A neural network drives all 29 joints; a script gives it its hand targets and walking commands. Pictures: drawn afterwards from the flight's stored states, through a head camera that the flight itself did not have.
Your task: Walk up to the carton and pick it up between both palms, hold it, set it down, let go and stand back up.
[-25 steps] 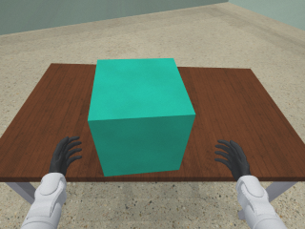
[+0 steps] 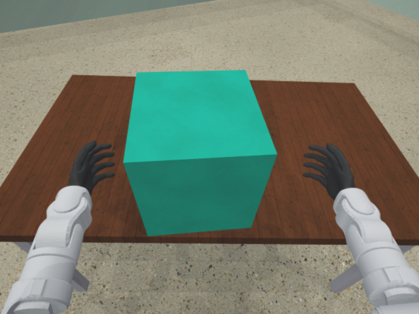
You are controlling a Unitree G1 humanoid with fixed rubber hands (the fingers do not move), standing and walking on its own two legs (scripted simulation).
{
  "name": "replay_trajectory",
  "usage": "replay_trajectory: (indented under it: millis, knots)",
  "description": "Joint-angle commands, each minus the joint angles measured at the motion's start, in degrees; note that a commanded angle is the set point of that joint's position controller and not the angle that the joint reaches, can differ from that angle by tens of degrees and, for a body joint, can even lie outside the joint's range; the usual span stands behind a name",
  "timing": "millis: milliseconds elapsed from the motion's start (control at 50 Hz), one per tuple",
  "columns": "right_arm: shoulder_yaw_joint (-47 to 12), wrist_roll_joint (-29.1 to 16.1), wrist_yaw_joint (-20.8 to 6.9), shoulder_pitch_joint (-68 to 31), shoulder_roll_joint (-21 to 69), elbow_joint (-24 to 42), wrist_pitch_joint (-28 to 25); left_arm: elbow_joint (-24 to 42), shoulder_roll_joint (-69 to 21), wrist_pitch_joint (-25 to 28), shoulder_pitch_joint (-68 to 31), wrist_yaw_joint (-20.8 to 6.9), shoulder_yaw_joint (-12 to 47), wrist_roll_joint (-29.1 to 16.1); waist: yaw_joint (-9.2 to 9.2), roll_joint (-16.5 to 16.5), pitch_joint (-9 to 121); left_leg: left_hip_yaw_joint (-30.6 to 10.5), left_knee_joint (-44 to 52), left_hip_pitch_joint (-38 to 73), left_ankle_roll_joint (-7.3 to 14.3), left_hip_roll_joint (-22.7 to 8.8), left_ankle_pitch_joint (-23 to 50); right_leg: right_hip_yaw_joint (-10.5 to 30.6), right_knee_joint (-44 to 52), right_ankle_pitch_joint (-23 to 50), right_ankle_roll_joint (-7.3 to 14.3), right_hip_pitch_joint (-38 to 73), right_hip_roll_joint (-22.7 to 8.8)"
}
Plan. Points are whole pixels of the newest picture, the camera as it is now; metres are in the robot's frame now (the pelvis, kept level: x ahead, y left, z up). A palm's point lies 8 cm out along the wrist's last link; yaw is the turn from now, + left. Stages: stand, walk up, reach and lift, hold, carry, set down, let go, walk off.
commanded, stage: reach and lift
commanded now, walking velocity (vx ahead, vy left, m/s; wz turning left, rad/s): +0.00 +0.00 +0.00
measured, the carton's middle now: (196, 153) +0.50 +0.06 +0.00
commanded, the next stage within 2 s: none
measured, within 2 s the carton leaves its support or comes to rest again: neither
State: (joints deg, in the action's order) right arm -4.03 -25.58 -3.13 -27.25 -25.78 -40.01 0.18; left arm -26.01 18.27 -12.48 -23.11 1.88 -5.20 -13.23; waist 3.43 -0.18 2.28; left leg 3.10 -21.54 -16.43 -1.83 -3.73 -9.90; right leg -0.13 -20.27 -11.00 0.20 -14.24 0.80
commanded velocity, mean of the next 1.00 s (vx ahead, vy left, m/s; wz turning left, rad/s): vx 0.00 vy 0.00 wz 0.00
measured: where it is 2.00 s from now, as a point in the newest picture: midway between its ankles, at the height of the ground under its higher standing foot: outside the picture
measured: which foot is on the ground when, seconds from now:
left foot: down 0.00-1.00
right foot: down 0.00-1.00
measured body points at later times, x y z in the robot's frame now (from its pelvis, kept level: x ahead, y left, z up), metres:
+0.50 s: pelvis +0.00 -0.01 +0.00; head +0.05 +0.00 +0.45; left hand +0.41 +0.27 +0.14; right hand +0.46 -0.22 +0.13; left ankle +0.01 +0.14 -0.75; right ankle -0.01 -0.12 -0.75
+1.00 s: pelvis +0.00 -0.01 +0.00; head +0.06 +0.00 +0.44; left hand +0.45 +0.27 +0.18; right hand +0.50 -0.20 +0.18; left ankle +0.01 +0.14 -0.75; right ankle -0.01 -0.12 -0.75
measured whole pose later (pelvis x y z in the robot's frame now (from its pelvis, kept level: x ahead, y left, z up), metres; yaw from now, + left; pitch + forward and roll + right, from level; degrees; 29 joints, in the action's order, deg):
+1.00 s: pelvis +0.00 -0.01 +0.00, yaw +2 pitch +14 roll -1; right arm -7.5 -29.3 -1.3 -64.3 -30.0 -61.7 13.7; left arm -50.3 26.4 -23.0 -60.4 2.4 -0.3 -18.2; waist 3.8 -0.4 8.2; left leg 0.6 -23.0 -28.5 -2.6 -4.3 -8.7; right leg -2.4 -20.7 -10.0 0.9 -25.0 1.4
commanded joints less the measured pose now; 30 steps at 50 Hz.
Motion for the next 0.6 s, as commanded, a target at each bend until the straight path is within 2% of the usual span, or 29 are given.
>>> replay_trajectory:
  millis: [0,260,580]
  knots:
    - [4.4,-1.0,0.4,-24.5,-13.8,10.1,-1.0,11.9,10.7,-0.1,-22.4,-0.1,-3.5,-0.1,-0.07,-0.4,27.2,0.0,-1.9,16.2,0.1,4.4,23.1,-0.8,1.3,20.8,-2.1,4.4,3.1]
    - [4.0,-2.5,1.7,-36.2,-16.3,8.2,5.0,10.3,14.3,-7.3,-33.8,-0.2,-4.6,-1.0,0.0,-0.5,32.5,-0.5,-2.5,14.6,0.0,4.2,25.2,-0.8,0.2,25.6,-2.7,6.4,2.9]
    - [2.7,-3.7,2.2,-52.0,-17.5,0.7,10.2,1.7,18.1,-11.3,-49.4,0.0,-2.4,-2.9,0.02,-0.4,39.2,-1.1,-3.6,11.5,0.1,4.0,26.4,-1.6,-1.3,29.6,-2.9,6.1,2.6]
